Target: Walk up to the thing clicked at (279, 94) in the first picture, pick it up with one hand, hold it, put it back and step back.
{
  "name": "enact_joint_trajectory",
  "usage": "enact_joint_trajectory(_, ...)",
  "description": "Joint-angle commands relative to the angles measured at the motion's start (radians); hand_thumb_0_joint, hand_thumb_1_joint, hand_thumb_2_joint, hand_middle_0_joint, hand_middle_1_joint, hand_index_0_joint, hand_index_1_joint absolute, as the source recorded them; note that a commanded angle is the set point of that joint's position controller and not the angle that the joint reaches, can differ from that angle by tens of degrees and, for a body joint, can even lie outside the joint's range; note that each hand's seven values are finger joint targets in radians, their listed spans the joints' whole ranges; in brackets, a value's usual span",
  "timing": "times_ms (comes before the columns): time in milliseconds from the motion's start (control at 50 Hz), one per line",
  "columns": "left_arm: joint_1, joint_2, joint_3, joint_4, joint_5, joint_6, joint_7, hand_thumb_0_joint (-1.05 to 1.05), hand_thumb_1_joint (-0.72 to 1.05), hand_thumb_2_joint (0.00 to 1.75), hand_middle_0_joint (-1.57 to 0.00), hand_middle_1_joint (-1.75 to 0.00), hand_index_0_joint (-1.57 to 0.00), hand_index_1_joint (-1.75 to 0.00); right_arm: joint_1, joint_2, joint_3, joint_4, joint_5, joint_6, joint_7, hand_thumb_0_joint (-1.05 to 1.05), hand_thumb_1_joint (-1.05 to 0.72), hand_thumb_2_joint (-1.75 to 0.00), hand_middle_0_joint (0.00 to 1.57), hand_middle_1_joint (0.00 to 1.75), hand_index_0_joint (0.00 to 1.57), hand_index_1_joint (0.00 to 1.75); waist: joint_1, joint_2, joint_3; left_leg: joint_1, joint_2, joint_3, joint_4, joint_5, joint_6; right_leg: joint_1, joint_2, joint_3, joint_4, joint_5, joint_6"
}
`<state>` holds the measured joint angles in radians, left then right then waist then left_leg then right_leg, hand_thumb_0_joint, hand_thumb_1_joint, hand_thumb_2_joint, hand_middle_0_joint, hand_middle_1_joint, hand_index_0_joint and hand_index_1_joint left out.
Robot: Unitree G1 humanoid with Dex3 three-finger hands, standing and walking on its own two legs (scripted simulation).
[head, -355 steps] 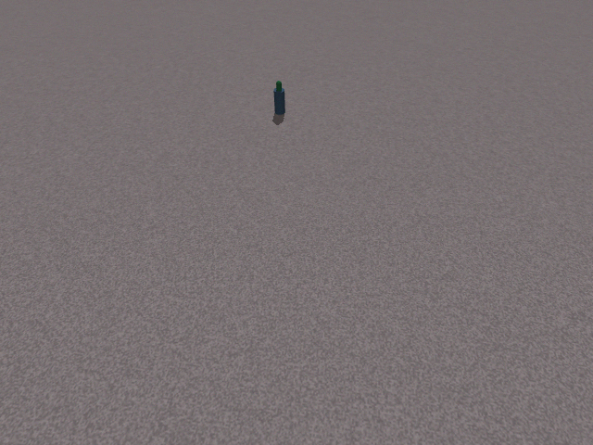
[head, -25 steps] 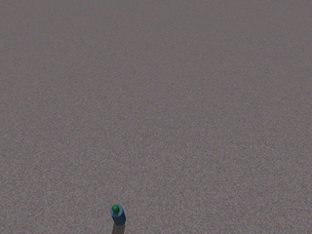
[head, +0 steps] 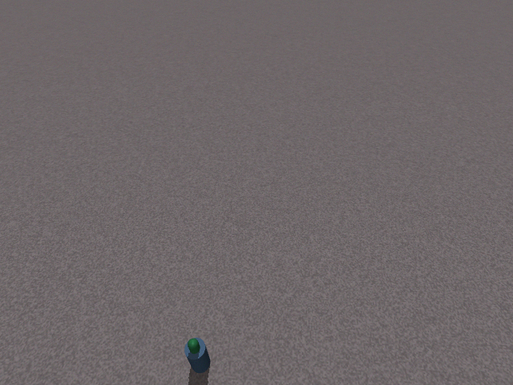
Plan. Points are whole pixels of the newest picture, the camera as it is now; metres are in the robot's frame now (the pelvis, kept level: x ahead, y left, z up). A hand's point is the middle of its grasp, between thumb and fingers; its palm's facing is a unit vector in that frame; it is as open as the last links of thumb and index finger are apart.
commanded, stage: walk up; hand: left
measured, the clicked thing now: (196, 353) +0.41 +0.21 -0.67
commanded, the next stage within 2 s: stand in 0.20 s
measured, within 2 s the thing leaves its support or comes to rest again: neither
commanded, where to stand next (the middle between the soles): +0.02 -0.02 m, yaw -1 degrees
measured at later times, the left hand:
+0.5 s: hand out of the picture +0.08 +0.25 -0.15, palm faces -0.01 -0.94 -0.34, open 7.4 cm
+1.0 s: hand out of the picture +0.05 +0.25 -0.16, palm faces -0.01 -0.94 -0.34, open 7.4 cm
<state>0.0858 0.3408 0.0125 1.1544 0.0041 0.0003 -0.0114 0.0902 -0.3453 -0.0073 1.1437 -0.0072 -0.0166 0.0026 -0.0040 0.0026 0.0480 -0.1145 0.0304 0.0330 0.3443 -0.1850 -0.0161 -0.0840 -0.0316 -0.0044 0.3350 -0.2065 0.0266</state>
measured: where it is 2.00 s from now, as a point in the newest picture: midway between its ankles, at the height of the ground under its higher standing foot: outside the picture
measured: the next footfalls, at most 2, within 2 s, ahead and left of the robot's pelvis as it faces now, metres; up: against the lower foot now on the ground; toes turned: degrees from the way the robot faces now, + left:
none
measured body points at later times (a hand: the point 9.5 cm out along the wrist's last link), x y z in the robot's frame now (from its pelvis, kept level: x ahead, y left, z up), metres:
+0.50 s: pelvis +0.00 +0.00 +0.00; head +0.01 +0.00 +0.45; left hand +0.08 +0.30 -0.13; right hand +0.09 -0.30 -0.13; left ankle +0.00 +0.13 -0.75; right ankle -0.01 -0.14 -0.75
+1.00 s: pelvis -0.01 +0.00 +0.00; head -0.01 +0.00 +0.45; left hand +0.05 +0.30 -0.13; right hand +0.06 -0.30 -0.13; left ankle +0.00 +0.13 -0.75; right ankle -0.01 -0.14 -0.75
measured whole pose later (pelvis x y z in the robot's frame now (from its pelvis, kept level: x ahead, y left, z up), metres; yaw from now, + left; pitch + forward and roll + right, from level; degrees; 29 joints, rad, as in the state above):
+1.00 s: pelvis -0.01 +0.00 +0.00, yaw +1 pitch -3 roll +0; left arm 0.13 0.35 0.00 1.13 0.01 -0.01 -0.01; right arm 0.10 -0.35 0.00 1.15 -0.01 0.00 0.01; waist 0.00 0.01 0.05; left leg -0.12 0.03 0.02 0.31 -0.14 -0.02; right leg -0.09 -0.03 -0.02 0.31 -0.17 0.03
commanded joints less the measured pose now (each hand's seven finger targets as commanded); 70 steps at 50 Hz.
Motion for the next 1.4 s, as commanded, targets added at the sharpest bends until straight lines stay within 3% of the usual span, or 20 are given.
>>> enact_joint_trajectory(0,-0.049,0.208,0.034,-0.061,0.004,-0.022,0.015,0.00,0.90,0.90,-0.20,-0.30,-0.20,-0.30,-0.051,-0.218,-0.036,-0.059,-0.004,-0.022,-0.011,0.00,-0.90,-0.90,0.20,0.30,0.20,0.30,0.001,-0.007,-0.074,0.026,0.093,-0.078,-0.052,0.132,0.039,-0.023,-0.082,0.071,-0.052,0.158,-0.037)
enact_joint_trajectory(160,-0.039,0.208,0.033,-0.064,0.007,-0.024,0.017,0.00,0.90,0.90,-0.20,-0.30,-0.20,-0.30,-0.053,-0.217,-0.040,-0.066,-0.003,-0.020,-0.011,0.00,-0.90,-0.90,0.20,0.30,0.20,0.30,-0.002,-0.004,-0.082,0.049,0.095,-0.071,-0.045,0.154,0.041,-0.020,-0.084,0.068,-0.058,0.183,-0.036)
enact_joint_trajectory(180,-0.055,0.227,0.034,-0.073,0.004,-0.029,0.020,0.00,0.90,0.90,-0.20,-0.30,-0.20,-0.30,-0.069,-0.211,-0.034,-0.068,-0.001,-0.015,-0.013,0.00,-0.90,-0.90,0.20,0.30,0.20,0.30,-0.002,-0.001,-0.044,0.012,0.106,-0.086,-0.051,0.214,0.030,-0.021,-0.106,0.079,-0.066,0.229,-0.033)
enact_joint_trajectory(240,-0.031,0.216,0.033,-0.070,0.002,-0.030,0.024,0.00,0.90,0.90,-0.20,-0.30,-0.20,-0.30,-0.064,-0.221,-0.037,-0.070,0.002,-0.012,-0.014,0.00,-0.90,-0.90,0.20,0.30,0.20,0.30,0.002,0.006,-0.094,0.058,0.117,-0.082,-0.037,0.283,0.036,0.008,-0.109,0.071,-0.055,0.287,-0.033)
enact_joint_trajectory(580,-0.032,0.223,0.028,-0.076,0.006,-0.027,0.019,0.00,0.90,0.90,-0.20,-0.30,-0.20,-0.30,-0.058,-0.216,-0.030,-0.061,-0.002,-0.010,-0.007,0.00,-0.90,-0.90,0.20,0.30,0.20,0.30,0.001,-0.009,-0.074,0.029,0.108,-0.093,-0.076,0.136,0.029,-0.013,-0.108,0.071,-0.088,0.142,-0.035)
enact_joint_trajectory(620,-0.026,0.224,0.028,-0.078,0.004,-0.028,0.019,0.00,0.90,0.90,-0.20,-0.30,-0.20,-0.30,-0.060,-0.223,-0.032,-0.061,-0.003,-0.013,-0.006,0.00,-0.90,-0.90,0.20,0.30,0.20,0.30,0.004,0.001,-0.090,0.044,0.113,-0.097,-0.074,0.175,0.030,-0.004,-0.109,0.068,-0.076,0.165,-0.035)
enact_joint_trajectory(780,-0.019,0.223,0.028,-0.076,0.005,-0.026,0.018,0.00,0.90,0.90,-0.20,-0.30,-0.20,-0.30,-0.044,-0.217,-0.033,-0.057,-0.003,-0.010,-0.004,0.00,-0.90,-0.90,0.20,0.30,0.20,0.30,0.002,-0.013,-0.048,0.008,0.104,-0.104,-0.089,0.065,0.026,-0.042,-0.102,0.071,-0.096,0.057,-0.034)
enact_joint_trajectory(900,-0.011,0.225,0.028,-0.082,0.005,-0.028,0.018,0.00,0.90,0.90,-0.20,-0.30,-0.20,-0.30,-0.037,-0.220,-0.033,-0.056,-0.003,-0.013,-0.004,0.00,-0.90,-0.90,0.20,0.30,0.20,0.30,0.002,-0.001,-0.060,0.015,0.107,-0.107,-0.084,0.095,0.030,-0.032,-0.106,0.075,-0.088,0.095,-0.038)
enact_joint_trajectory(980,-0.009,0.228,0.029,-0.082,0.008,-0.026,0.019,0.00,0.90,0.90,-0.20,-0.30,-0.20,-0.30,-0.032,-0.219,-0.035,-0.056,-0.004,-0.009,-0.005,0.00,-0.90,-0.90,0.20,0.30,0.20,0.30,-0.001,-0.004,-0.051,-0.001,0.103,-0.109,-0.087,0.043,0.030,-0.041,-0.105,0.072,-0.090,0.058,-0.038)
enact_joint_trajectory(1100,0.002,0.226,0.026,-0.086,0.006,-0.028,0.018,0.00,0.90,0.90,-0.20,-0.30,-0.20,-0.30,-0.027,-0.221,-0.034,-0.056,-0.004,-0.011,-0.004,0.00,-0.90,-0.90,0.20,0.30,0.20,0.30,0.002,0.002,-0.070,0.014,0.105,-0.105,-0.075,0.112,0.030,-0.029,-0.108,0.074,-0.079,0.103,-0.040)
enact_joint_trajectory(1280,0.011,0.224,0.023,-0.086,0.005,-0.029,0.016,0.00,0.90,0.90,-0.20,-0.30,-0.20,-0.30,-0.022,-0.224,-0.031,-0.055,-0.002,-0.014,-0.004,0.00,-0.90,-0.90,0.20,0.30,0.20,0.30,0.005,0.003,-0.061,0.008,0.103,-0.108,-0.075,0.111,0.030,-0.030,-0.108,0.074,-0.083,0.109,-0.039)
enact_joint_trajectory(1380,0.010,0.222,0.022,-0.087,0.005,-0.029,0.019,0.00,0.90,0.90,-0.20,-0.30,-0.20,-0.30,-0.023,-0.223,-0.031,-0.056,-0.002,-0.013,-0.006,0.00,-0.90,-0.90,0.20,0.30,0.20,0.30,0.007,-0.003,-0.072,0.026,0.109,-0.108,-0.066,0.164,0.030,-0.027,-0.109,0.070,-0.075,0.138,-0.038)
